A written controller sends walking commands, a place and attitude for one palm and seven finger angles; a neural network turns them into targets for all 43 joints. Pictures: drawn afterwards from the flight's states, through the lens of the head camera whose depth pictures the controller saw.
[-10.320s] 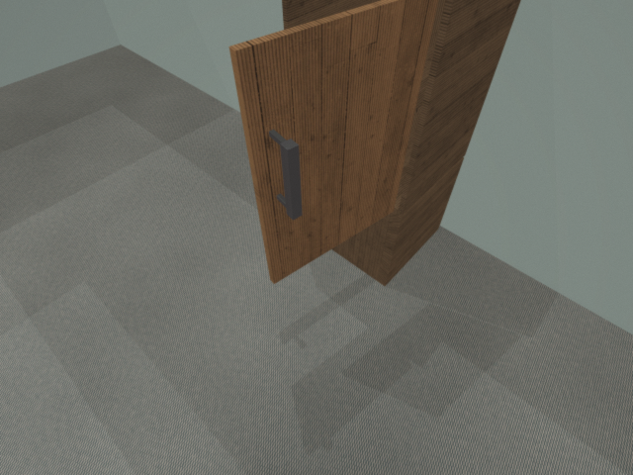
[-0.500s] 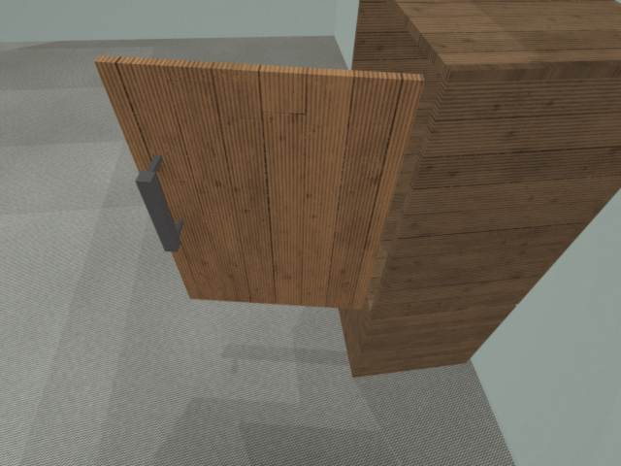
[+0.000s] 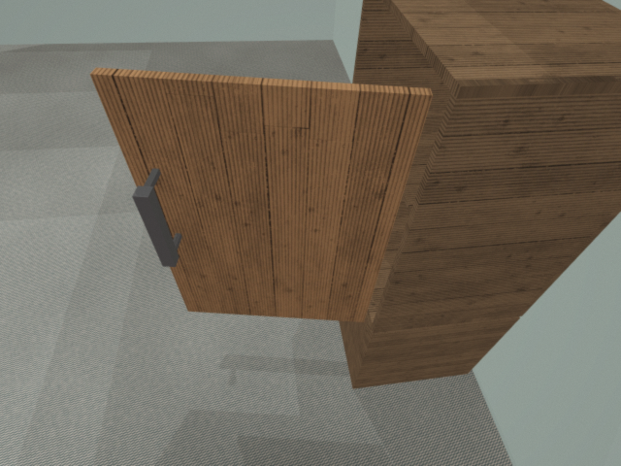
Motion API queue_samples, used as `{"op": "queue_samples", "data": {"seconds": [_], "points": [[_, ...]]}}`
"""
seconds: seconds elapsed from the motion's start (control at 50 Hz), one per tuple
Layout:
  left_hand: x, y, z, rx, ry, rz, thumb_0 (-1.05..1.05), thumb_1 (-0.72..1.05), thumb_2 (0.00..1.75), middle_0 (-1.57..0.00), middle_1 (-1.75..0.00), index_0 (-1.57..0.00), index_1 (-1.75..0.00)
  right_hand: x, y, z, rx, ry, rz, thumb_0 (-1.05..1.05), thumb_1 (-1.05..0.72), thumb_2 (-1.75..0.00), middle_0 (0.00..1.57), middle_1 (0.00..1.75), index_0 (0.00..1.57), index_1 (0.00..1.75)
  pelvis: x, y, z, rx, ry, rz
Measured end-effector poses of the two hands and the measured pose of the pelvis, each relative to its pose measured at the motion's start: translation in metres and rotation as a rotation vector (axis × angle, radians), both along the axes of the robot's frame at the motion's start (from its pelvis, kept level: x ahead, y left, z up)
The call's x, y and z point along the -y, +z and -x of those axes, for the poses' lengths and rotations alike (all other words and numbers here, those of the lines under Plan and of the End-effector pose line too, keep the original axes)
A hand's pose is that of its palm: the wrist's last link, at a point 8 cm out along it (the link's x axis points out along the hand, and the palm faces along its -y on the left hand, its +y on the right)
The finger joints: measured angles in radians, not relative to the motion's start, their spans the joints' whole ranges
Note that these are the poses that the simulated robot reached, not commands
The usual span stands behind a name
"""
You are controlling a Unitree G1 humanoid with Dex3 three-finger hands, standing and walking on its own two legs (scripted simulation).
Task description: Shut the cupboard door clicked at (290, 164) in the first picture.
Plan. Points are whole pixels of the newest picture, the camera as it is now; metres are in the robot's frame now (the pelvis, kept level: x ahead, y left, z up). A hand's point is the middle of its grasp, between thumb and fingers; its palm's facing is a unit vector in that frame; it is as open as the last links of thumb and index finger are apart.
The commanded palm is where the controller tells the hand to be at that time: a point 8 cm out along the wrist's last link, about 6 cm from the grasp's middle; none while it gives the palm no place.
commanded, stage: shuffle to correct the standing spot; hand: left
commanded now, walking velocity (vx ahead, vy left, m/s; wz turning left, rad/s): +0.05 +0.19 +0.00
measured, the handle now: (162, 220) +0.47 +0.28 +0.01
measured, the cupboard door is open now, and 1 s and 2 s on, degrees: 79 79 79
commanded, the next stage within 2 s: come to a stop and stand still in 0.20 s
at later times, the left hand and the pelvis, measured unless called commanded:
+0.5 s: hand out of the picture +0.04 +0.26 -0.18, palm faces +0.03 -0.97 -0.24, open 7.4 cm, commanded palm none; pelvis +0.01 +0.06 +0.00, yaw +1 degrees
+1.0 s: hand out of the picture +0.04 +0.21 -0.18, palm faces -0.02 -0.98 -0.22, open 7.3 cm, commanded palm none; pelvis +0.00 +0.03 -0.01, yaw +0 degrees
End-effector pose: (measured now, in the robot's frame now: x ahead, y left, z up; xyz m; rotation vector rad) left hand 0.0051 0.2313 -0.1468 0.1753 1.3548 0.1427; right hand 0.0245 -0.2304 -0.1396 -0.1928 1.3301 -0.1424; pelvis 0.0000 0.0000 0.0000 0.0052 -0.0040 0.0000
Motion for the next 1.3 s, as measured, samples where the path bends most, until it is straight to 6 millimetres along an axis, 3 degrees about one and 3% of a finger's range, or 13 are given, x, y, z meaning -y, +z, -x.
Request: {"op": "queue_samples", "data": {"seconds": [0.16, 0.32, 0.48, 0.64, 0.84, 0.92, 1.06, 1.3], "points": [[-0.017, -0.002, 0.001, 0.001, 0.039, -0.022, 0.00, 0.91, 0.90, -0.20, -0.29, -0.20, -0.30, -0.005, -0.004, -0.012, 0.000, 0.016, 0.009, 0.00, -0.91, -0.90, 0.20, 0.30, 0.20, 0.30, -0.011, -0.005, -0.006, 0.000, 0.006, 0.007], [-0.055, -0.011, 0.010, -0.046, 0.063, -0.040, 0.00, 0.91, 0.90, -0.20, -0.29, -0.20, -0.30, -0.028, -0.003, -0.029, 0.040, 0.023, 0.033, 0.00, -0.91, -0.90, 0.20, 0.30, 0.20, 0.30, -0.039, -0.013, -0.009, -0.002, -0.004, -0.006], [-0.077, -0.004, -0.020, -0.007, 0.030, -0.039, 0.01, 0.91, 0.90, -0.20, -0.29, -0.19, -0.30, -0.062, 0.003, -0.013, 0.024, 0.016, 0.018, 0.00, -0.91, -0.90, 0.20, 0.30, 0.20, 0.30, -0.058, -0.004, -0.006, -0.006, 0.006, 0.007], [-0.059, -0.006, -0.046, 0.040, 0.022, 0.034, 0.00, 0.91, 0.90, -0.20, -0.29, -0.19, -0.30, -0.078, 0.011, 0.030, -0.072, -0.032, 0.018, 0.00, -0.91, -0.90, 0.20, 0.30, 0.20, 0.30, -0.061, 0.003, -0.009, 0.001, 0.022, 0.032], [-0.035, -0.009, -0.050, 0.038, 0.005, 0.057, 0.00, 0.93, 0.90, -0.20, -0.29, -0.20, -0.30, -0.079, 0.012, 0.077, -0.182, -0.094, -0.013, 0.00, -0.91, -0.90, 0.20, 0.30, 0.20, 0.30, -0.048, 0.004, -0.005, -0.001, 0.023, 0.037], [-0.030, -0.007, -0.044, 0.047, -0.018, 0.033, 0.00, 0.93, 0.90, -0.20, -0.29, -0.20, -0.30, -0.067, 0.002, 0.074, -0.157, -0.091, -0.034, 0.00, -0.90, -0.90, 0.20, 0.30, 0.20, 0.30, -0.041, -0.002, -0.005, -0.016, 0.007, 0.037], [-0.018, 0.003, -0.016, 0.017, -0.034, -0.036, 0.00, 0.92, 0.90, -0.20, -0.29, -0.19, -0.30, -0.049, -0.025, 0.045, -0.033, -0.074, -0.088, 0.01, -0.91, -0.90, 0.20, 0.30, 0.20, 0.30, -0.024, -0.009, 0.003, 0.011, -0.009, 0.002], [0.027, 0.013, 0.036, -0.043, -0.003, -0.025, 0.01, 0.91, 0.90, -0.20, -0.29, -0.20, -0.30, -0.001, -0.026, 0.041, -0.010, -0.048, -0.098, 0.01, -0.92, -0.90, 0.20, 0.30, 0.20, 0.30, 0.011, -0.004, 0.015, 0.031, -0.012, -0.015]]}}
